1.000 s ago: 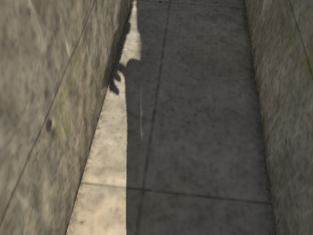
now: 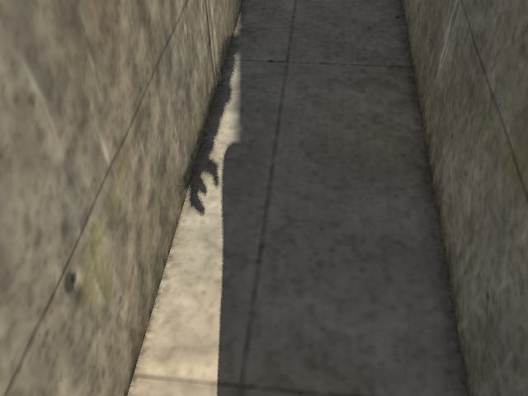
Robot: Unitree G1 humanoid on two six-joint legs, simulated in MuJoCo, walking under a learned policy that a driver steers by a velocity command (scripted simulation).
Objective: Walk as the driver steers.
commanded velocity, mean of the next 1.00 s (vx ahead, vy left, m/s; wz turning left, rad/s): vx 0.00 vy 0.00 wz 0.00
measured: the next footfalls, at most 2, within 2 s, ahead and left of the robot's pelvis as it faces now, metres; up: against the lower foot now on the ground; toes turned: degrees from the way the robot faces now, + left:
right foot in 1.50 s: +0.17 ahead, -0.12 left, +0.00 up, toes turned +1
left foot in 1.94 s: +0.52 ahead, +0.06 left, +0.00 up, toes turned +2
